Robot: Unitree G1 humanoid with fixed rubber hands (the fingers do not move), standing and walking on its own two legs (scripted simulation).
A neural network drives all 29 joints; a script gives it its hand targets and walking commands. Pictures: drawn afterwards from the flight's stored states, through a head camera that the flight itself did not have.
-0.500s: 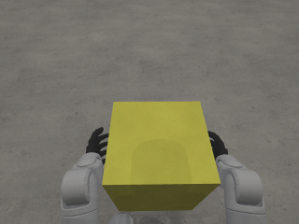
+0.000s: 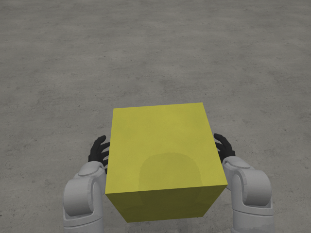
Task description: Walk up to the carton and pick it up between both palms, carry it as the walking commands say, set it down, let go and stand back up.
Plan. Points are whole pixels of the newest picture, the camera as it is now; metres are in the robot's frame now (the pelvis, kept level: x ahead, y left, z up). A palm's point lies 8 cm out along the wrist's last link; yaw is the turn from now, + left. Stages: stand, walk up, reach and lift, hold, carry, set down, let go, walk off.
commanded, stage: carry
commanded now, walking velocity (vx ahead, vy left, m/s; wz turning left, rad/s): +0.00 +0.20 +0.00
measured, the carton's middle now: (161, 167) +0.28 +0.01 +0.02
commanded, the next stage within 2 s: none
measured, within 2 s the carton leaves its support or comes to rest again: neither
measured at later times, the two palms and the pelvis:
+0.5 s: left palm (47, 155) +0.30 +0.29 +0.06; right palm (170, 153) +0.30 -0.01 +0.07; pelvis +0.03 +0.14 -0.01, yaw +2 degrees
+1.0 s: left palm out of the picture +0.28 +0.45 +0.07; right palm (103, 161) +0.28 +0.15 +0.07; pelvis +0.01 +0.30 -0.01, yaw +2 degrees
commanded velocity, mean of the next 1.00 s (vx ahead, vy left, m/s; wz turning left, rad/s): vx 0.00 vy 0.20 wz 0.00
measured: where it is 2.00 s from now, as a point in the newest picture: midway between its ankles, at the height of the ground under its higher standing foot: outside the picture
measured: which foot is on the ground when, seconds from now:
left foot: down 0.00-0.22, up 0.24-0.42, down 0.44-0.72, up 0.74-0.92, down 0.94-1.00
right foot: up 0.00-0.20, down 0.22-0.46, up 0.48-0.70, down 0.72-0.96, up 0.98-1.00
